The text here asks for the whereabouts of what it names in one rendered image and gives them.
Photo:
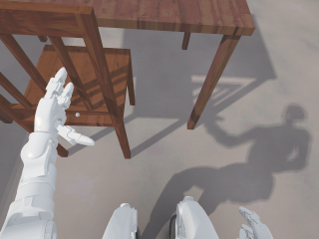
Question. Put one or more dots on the right robot shin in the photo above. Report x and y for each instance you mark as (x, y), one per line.
(180, 232)

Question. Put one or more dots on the robot right hand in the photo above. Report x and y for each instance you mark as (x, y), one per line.
(258, 231)

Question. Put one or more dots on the chair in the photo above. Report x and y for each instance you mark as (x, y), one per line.
(100, 76)

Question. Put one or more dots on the left robot shin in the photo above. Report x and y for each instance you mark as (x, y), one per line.
(128, 205)

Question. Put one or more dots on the robot left hand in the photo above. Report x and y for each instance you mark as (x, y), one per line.
(52, 107)

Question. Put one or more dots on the left robot upper arm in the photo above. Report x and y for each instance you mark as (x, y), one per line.
(41, 229)

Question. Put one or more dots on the table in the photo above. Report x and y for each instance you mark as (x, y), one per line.
(230, 18)

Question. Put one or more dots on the robot shin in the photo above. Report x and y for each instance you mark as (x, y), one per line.
(128, 205)
(180, 232)

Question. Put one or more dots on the robot left forearm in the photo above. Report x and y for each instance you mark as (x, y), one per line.
(34, 200)

